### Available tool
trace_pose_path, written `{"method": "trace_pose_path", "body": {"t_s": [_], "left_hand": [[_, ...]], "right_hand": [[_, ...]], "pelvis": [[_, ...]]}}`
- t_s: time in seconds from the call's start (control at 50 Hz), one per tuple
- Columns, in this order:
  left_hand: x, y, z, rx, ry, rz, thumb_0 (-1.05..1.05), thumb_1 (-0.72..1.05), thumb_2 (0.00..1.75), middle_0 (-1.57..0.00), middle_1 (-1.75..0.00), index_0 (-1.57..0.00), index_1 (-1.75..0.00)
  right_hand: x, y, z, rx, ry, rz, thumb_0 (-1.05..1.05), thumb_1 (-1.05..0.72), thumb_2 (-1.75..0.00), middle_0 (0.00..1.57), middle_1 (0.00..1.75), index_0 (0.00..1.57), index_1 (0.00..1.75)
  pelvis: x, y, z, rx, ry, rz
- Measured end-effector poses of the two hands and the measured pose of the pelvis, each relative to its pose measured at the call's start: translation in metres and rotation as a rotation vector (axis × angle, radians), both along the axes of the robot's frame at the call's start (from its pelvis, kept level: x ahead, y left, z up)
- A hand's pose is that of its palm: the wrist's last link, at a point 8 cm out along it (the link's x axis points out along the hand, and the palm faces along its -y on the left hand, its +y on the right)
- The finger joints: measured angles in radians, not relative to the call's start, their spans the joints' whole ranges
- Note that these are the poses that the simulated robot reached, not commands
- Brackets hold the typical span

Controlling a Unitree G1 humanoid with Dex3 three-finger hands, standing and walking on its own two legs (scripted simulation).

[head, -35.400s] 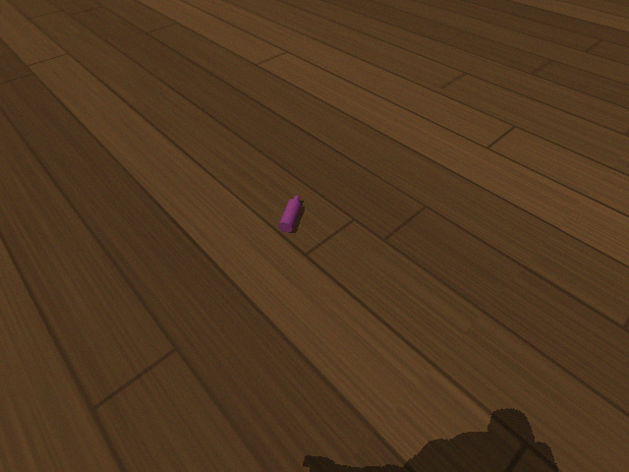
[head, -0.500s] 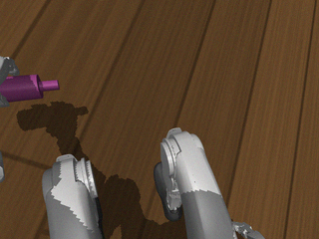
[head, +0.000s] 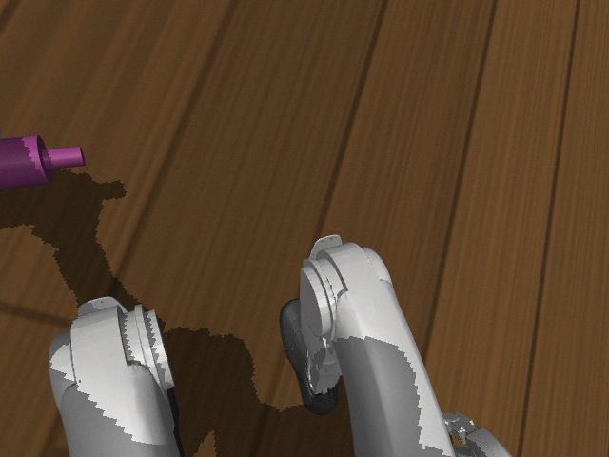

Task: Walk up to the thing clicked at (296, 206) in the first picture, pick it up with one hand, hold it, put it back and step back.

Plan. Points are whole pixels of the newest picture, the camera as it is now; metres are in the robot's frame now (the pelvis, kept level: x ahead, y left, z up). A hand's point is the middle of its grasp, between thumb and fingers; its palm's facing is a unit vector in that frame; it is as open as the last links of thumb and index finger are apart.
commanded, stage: rest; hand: left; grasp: from above
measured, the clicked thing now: out of the picture +0.50 +0.28 -0.24
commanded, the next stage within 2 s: open in 1.08 s
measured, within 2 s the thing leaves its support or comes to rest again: rests again in 0.64 s
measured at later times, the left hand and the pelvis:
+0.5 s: hand out of the picture +0.50 +0.30 -0.23, palm faces -0.46 -0.07 -0.88, open 8.6 cm; pelvis +0.00 +0.01 -0.01, yaw -3 degrees
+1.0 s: hand out of the picture +0.50 +0.31 -0.25, palm faces -0.46 -0.07 -0.88, open 8.7 cm; pelvis +0.00 +0.01 -0.02, yaw -4 degrees
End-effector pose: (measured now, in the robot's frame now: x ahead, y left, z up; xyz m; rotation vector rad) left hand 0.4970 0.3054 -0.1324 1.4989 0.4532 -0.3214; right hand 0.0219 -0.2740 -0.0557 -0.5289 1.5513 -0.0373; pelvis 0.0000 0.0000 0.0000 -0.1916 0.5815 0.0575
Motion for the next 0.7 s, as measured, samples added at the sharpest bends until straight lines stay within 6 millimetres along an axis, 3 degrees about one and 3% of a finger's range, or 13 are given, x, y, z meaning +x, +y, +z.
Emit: {"method": "trace_pose_path", "body": {"t_s": [0.46,0.7], "left_hand": [[0.006,-0.001,-0.039,-0.003,-0.011,0.025,0.00,0.29,0.10,-0.87,-0.25,-0.89,-0.19],[0.005,0.004,-0.048,-0.002,-0.018,0.039,0.00,0.28,0.11,-0.87,-0.25,-0.89,-0.19]], "right_hand": [[-0.004,0.011,0.005,-0.010,0.004,0.052,0.00,-0.90,-0.90,0.21,0.30,0.20,0.30],[-0.008,0.012,0.010,-0.023,0.009,0.089,0.00,-0.90,-0.90,0.21,0.30,0.20,0.30]], "pelvis": [[0.001,0.005,-0.011,-0.036,-0.030,-0.021],[-0.001,0.007,-0.016,-0.053,-0.053,-0.031]]}}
